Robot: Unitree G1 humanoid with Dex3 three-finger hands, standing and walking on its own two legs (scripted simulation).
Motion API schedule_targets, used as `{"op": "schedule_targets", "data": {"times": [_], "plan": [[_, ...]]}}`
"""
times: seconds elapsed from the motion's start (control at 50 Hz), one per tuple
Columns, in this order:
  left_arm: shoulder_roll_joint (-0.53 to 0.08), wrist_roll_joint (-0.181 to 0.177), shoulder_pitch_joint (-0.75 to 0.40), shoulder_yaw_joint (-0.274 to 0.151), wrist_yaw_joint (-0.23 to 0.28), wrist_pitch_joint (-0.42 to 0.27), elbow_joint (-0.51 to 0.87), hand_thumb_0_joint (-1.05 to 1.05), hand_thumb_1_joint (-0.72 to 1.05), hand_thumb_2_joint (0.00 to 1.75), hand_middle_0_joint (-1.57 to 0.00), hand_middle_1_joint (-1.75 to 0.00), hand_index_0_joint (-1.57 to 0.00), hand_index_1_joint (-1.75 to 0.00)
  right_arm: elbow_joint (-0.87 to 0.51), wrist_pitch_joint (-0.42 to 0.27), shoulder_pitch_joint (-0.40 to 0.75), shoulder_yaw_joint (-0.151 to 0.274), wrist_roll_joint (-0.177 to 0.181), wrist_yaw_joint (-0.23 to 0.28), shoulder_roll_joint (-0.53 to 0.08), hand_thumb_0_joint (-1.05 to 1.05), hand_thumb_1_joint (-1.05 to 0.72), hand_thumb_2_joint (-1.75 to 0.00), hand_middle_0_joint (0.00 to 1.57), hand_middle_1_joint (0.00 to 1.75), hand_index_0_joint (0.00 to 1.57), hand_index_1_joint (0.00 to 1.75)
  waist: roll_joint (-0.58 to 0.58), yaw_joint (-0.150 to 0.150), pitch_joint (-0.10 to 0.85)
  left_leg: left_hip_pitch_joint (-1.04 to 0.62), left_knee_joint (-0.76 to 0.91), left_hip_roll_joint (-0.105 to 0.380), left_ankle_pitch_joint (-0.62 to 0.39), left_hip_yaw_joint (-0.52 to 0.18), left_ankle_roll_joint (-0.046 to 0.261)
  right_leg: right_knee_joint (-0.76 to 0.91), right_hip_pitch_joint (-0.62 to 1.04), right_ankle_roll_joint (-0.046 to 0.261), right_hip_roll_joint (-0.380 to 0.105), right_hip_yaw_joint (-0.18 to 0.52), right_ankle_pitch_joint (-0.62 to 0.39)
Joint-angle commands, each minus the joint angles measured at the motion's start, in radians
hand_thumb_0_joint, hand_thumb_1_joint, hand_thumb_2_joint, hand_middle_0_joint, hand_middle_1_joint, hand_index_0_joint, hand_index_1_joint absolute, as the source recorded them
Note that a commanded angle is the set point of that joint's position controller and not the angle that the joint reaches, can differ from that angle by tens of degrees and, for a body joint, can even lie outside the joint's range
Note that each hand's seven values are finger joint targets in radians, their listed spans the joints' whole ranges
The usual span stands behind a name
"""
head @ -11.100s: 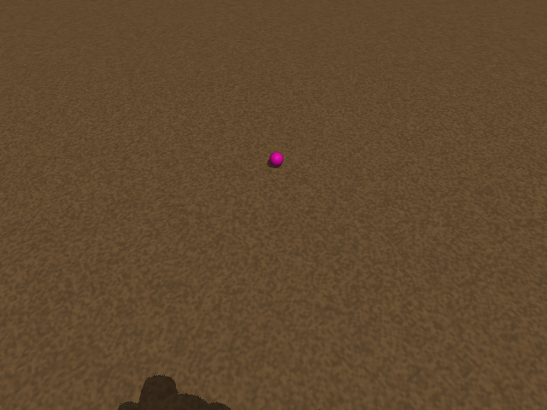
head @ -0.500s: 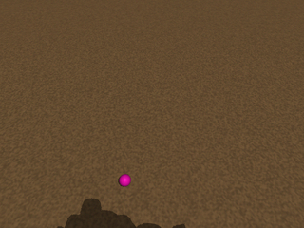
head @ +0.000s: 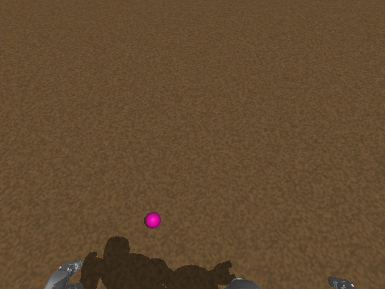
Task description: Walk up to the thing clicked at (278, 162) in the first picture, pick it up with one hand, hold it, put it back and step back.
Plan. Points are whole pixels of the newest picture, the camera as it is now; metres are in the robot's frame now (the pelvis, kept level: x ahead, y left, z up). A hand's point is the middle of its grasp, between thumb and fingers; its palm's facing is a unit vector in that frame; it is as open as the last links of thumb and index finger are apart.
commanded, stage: walk up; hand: left
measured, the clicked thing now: (152, 220) +0.48 +0.23 -0.72
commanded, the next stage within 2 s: none
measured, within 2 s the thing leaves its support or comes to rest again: neither
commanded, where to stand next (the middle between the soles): +0.10 +0.00 m, yaw +0 degrees
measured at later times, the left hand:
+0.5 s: hand out of the picture +0.07 +0.24 -0.14, palm faces -0.01 -0.95 -0.31, open 7.4 cm
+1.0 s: hand out of the picture +0.07 +0.24 -0.12, palm faces +0.02 -0.90 -0.44, open 7.4 cm
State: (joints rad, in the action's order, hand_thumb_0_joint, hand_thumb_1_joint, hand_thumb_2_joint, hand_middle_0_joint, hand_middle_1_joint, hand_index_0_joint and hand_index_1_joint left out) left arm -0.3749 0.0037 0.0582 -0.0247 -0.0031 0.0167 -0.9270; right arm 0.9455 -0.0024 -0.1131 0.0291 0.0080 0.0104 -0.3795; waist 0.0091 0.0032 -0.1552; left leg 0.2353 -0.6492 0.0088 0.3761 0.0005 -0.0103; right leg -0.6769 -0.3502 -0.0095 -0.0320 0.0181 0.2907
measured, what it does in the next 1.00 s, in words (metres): lifts its left foot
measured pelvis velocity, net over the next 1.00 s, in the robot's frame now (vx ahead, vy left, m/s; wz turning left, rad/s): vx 0.04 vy -0.04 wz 0.01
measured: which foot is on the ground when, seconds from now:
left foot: down 0.00-0.86, up 0.88-1.00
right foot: down 0.00-1.00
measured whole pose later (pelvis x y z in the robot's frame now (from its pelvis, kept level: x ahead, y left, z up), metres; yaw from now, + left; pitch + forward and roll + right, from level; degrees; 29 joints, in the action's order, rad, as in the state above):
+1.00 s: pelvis +0.04 -0.04 +0.01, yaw +0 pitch -4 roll -1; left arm -0.36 0.03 0.28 -0.06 0.00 -0.06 -1.00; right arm 0.96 0.04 -0.24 0.08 -0.03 -0.03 -0.44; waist -0.09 -0.02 -0.08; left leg 0.36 -0.99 -0.01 0.43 -0.12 0.01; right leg -0.51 -0.20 0.02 0.00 -0.07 0.25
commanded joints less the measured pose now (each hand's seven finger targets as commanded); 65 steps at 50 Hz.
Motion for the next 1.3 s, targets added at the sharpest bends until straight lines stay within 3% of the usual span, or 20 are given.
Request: {"op": "schedule_targets", "data": {"times": [0.0, 0.06, 0.22, 0.4, 0.6, 0.62, 0.66, 0.72, 0.82, 0.84, 0.86, 0.88, 0.94, 1.02, 1.06, 1.18, 1.22, 1.24, 1.26, 1.28], "plan": [[-0.212, 0.003, 0.008, -0.056, 0.007, -0.024, 0.034, 0.0, 0.9, 0.9, -0.2, -0.3, -0.2, -0.3, -0.044, -0.029, 0.043, 0.056, -0.008, 0.008, -0.248, 0.0, -0.9, -0.9, 0.2, 0.3, 0.2, 0.3, -0.045, -0.024, 0.238, 0.02, 0.135, 0.165, -0.428, -0.141, 0.118, 0.093, 0.203, 0.07, -0.042, 0.061, -0.274], [-0.23, -0.001, -0.015, -0.055, -0.001, -0.029, 0.024, 0.0, 0.9, 0.9, -0.2, -0.3, -0.2, -0.3, -0.016, -0.021, 0.023, 0.043, -0.007, 0.007, -0.22, 0.0, -0.9, -0.9, 0.2, 0.3, 0.2, 0.3, -0.052, -0.013, 0.238, 0.006, 0.143, 0.091, -0.238, -0.086, 0.061, 0.148, 0.193, 0.109, -0.102, 0.125, -0.319], [-0.211, 0.004, -0.063, -0.05, -0.007, -0.027, -0.032, 0.0, 0.9, 0.9, -0.2, -0.3, -0.2, -0.3, 0.039, -0.021, 0.03, 0.029, -0.012, -0.005, -0.199, 0.0, -0.9, -0.9, 0.2, 0.3, 0.2, 0.3, 0.031, -0.007, 0.178, -0.016, 0.247, 0.088, -0.093, -0.092, 0.056, 0.298, 0.155, 0.078, -0.1, 0.145, -0.108], [-0.197, 0.005, -0.049, -0.052, -0.012, -0.028, -0.095, 0.0, 0.9, 0.9, -0.2, -0.3, -0.2, -0.3, 0.092, -0.025, 0.047, 0.026, -0.022, -0.011, -0.206, 0.0, -0.9, -0.9, 0.2, 0.3, 0.2, 0.3, 0.005, -0.013, 0.148, -0.032, 0.342, 0.109, -0.036, -0.105, 0.048, 0.392, 0.15, 0.05, -0.079, 0.14, 0.025], [-0.184, 0.003, -0.016, -0.05, -0.01, -0.033, -0.131, 0.0, 0.9, 0.9, -0.2, -0.3, -0.2, -0.3, 0.112, -0.028, 0.053, 0.026, -0.015, -0.008, -0.203, 0.0, -0.9, -0.9, 0.2, 0.3, 0.2, 0.3, -0.008, -0.01, 0.17, -0.064, 0.351, 0.118, -0.123, -0.096, 0.046, 0.377, 0.172, 0.042, -0.08, 0.12, -0.128], [-0.213, 0.025, 0.023, -0.064, -0.029, -0.041, -0.096, 0.0, 0.9, 0.9, -0.2, -0.3, -0.2, -0.3, 0.093, -0.041, -0.065, 0.053, -0.028, -0.019, -0.249, 0.0, -0.9, -0.9, 0.2, 0.3, 0.2, 0.3, -0.026, 0.021, 0.28, -0.141, 0.353, 0.093, 0.271, -0.1, 0.093, 0.31, 0.173, 0.069, -0.018, 0.078, 0.285], [-0.191, 0.033, 0.0, -0.067, -0.041, -0.033, -0.084, 0.0, 0.9, 0.9, -0.2, -0.3, -0.2, -0.3, 0.093, -0.04, -0.1, 0.077, -0.042, -0.022, -0.289, 0.0, -0.9, -0.9, 0.2, 0.3, 0.2, 0.3, -0.14, 0.038, 0.122, -0.166, 0.474, 0.201, 0.465, -0.256, 0.151, 0.116, -0.09, 0.039, 0.028, 0.008, 0.277], [-0.194, 0.03, 0.018, -0.073, -0.042, -0.043, -0.042, 0.0, 0.9, 0.9, -0.2, -0.3, -0.2, -0.3, 0.027, -0.06, -0.051, 0.091, -0.043, -0.013, -0.287, 0.0, -0.9, -0.9, 0.2, 0.3, 0.2, 0.3, -0.09, 0.016, 0.026, -0.168, 0.476, 0.316, 0.149, -0.319, 0.226, -0.028, -0.168, 0.029, -0.048, 0.031, 0.123], [-0.208, 0.033, 0.283, -0.099, -0.025, -0.073, -0.104, 0.0, 0.9, 0.9, -0.2, -0.3, -0.2, -0.3, -0.055, -0.021, 0.018, 0.061, -0.039, -0.036, -0.176, 0.0, -0.9, -0.9, 0.2, 0.3, 0.2, 0.3, -0.009, -0.09, 0.094, 0.158, 0.081, 0.085, 0.053, -0.011, 0.105, 0.273, 0.365, 0.021, 0.031, -0.03, -0.009], [-0.296, 0.044, 0.316, -0.116, -0.006, -0.088, -0.089, 0.0, 0.9, 0.9, -0.2, -0.3, -0.2, -0.3, -0.08, -0.008, -0.023, 0.038, -0.028, -0.037, -0.102, 0.0, -0.9, -0.9, 0.2, 0.3, 0.2, 0.3, 0.233, -0.088, 0.095, 0.328, -0.188, -0.043, 0.178, 0.058, 0.046, 0.467, 0.381, 0.081, -0.213, 0.375, 0.157], [-0.373, 0.044, 0.286, -0.126, -0.001, -0.092, -0.051, 0.0, 0.9, 0.9, -0.2, -0.3, -0.2, -0.3, -0.086, 0.005, -0.018, 0.06, -0.034, -0.028, -0.182, 0.0, -0.9, -0.9, 0.2, 0.3, 0.2, 0.3, 0.144, -0.086, 0.065, 0.337, -0.317, -0.045, 0.221, -0.095, 0.044, 0.544, 0.245, 0.197, -0.36, 0.602, 0.34], [-0.378, 0.037, 0.246, -0.125, 0.005, -0.097, -0.021, 0.0, 0.9, 0.9, -0.2, -0.3, -0.2, -0.3, -0.072, 0.009, -0.042, 0.077, -0.033, -0.028, -0.227, 0.0, -0.9, -0.9, 0.2, 0.3, 0.2, 0.3, 0.061, -0.06, 0.02, 0.346, -0.384, -0.006, 0.171, -0.159, 0.047, 0.519, 0.211, 0.239, -0.372, 0.579, 0.314], [-0.324, 0.017, 0.205, -0.111, 0.039, -0.11, 0.013, 0.0, 0.9, 0.9, -0.2, -0.3, -0.2, -0.3, -0.055, 0.03, -0.149, 0.093, -0.04, -0.044, -0.227, 0.0, -0.9, -0.9, 0.2, 0.3, 0.2, 0.3, 0.031, -0.001, 0.056, 0.297, -0.411, 0.041, 0.036, -0.223, 0.029, 0.439, 0.2, 0.161, -0.273, 0.288, -0.056], [-0.289, 0.005, 0.202, -0.101, 0.069, -0.103, 0.056, 0.0, 0.9, 0.9, -0.2, -0.3, -0.2, -0.3, -0.086, 0.067, -0.156, 0.096, -0.047, -0.046, -0.196, 0.0, -0.9, -0.9, 0.2, 0.3, 0.2, 0.3, 0.076, 0.008, 0.084, 0.23, -0.455, -0.01, 0.023, -0.191, 0.001, 0.278, 0.156, 0.198, -0.285, 0.104, -0.819], [-0.28, 0.003, 0.166, -0.096, 0.074, -0.092, 0.086, 0.0, 0.9, 0.9, -0.2, -0.3, -0.2, -0.3, -0.104, 0.075, -0.139, 0.094, -0.033, -0.037, -0.19, 0.0, -0.9, -0.9, 0.2, 0.3, 0.2, 0.3, 0.109, 0.01, 0.087, 0.208, -0.469, -0.024, 0.016, -0.168, -0.003, 0.242, 0.114, 0.204, -0.275, 0.066, -0.872], [-0.272, 0.01, 0.126, -0.085, 0.062, -0.039, 0.134, 0.0, 0.9, 0.9, -0.2, -0.3, -0.2, -0.3, -0.121, 0.046, -0.116, 0.086, -0.012, -0.012, -0.202, 0.0, -0.9, -0.9, 0.2, 0.3, 0.2, 0.3, 0.205, -0.013, 0.202, 0.15, -0.091, -0.018, -0.022, 0.004, 0.022, 0.002, 0.229, 0.183, -0.204, 0.027, -0.738], [-0.263, -0.013, 0.099, -0.075, 0.059, -0.018, 0.143, 0.0, 0.9, 0.9, -0.2, -0.3, -0.2, -0.3, -0.099, 0.029, -0.178, 0.091, -0.019, -0.006, -0.211, 0.0, -0.9, -0.9, 0.2, 0.3, 0.2, 0.3, 0.119, 0.034, 0.225, 0.008, 0.176, -0.036, -0.358, 0.043, 0.039, -0.182, 0.162, 0.125, -0.14, -0.015, -0.611], [-0.209, -0.025, 0.135, -0.062, 0.057, -0.008, 0.15, 0.0, 0.9, 0.9, -0.2, -0.3, -0.2, -0.3, -0.118, 0.023, -0.169, 0.11, -0.031, -0.003, -0.275, 0.0, -0.9, -0.9, 0.2, 0.3, 0.2, 0.3, -0.034, 0.028, 0.244, -0.08, 0.165, 0.082, -0.762, -0.108, 0.075, -0.305, 0.051, 0.065, -0.055, -0.012, -0.338], [-0.166, -0.038, 0.153, -0.059, 0.061, 0.003, 0.163, 0.0, 0.9, 0.9, -0.2, -0.3, -0.2, -0.3, -0.15, 0.02, -0.136, 0.118, -0.032, -0.003, -0.345, 0.0, -0.9, -0.9, 0.2, 0.3, 0.2, 0.3, -0.236, 0.01, 0.254, -0.162, 0.148, 0.289, -1.135, -0.387, 0.193, -0.485, -0.137, 0.03, 0.115, -0.002, 0.332], [-0.206, -0.03, 0.128, -0.069, 0.079, 0.021, 0.149, 0.0, 0.9, 0.9, -0.2, -0.3, -0.2, -0.3, -0.145, 0.025, -0.164, 0.134, -0.013, -0.003, -0.398, 0.0, -0.9, -0.9, 0.2, 0.3, 0.2, 0.3, -0.255, 0.058, 0.315, -0.077, 0.179, 0.39, -1.061, -0.507, 0.318, -0.636, -0.072, 0.036, 0.133, 0.134, 0.463]]}}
